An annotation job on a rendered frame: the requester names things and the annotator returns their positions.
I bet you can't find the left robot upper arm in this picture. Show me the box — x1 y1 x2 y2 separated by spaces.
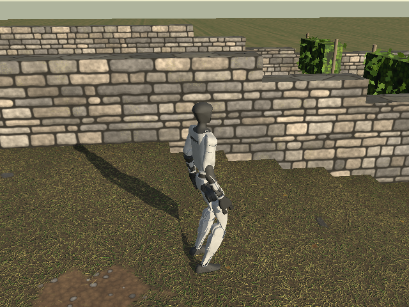
183 125 197 156

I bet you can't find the humanoid robot head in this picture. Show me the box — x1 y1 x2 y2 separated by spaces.
192 102 213 134

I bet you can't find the right robot upper arm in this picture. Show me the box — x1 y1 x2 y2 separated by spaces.
202 134 217 173

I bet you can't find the robot right forearm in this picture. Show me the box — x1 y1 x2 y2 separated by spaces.
205 165 224 200

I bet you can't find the right robot shin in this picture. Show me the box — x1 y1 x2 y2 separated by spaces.
201 227 226 267

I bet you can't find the left robot hand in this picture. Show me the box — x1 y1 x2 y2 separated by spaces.
189 170 199 189

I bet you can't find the robot left forearm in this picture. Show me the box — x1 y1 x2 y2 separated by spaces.
183 153 196 173

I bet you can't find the right robot hand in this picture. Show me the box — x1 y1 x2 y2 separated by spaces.
219 196 234 215

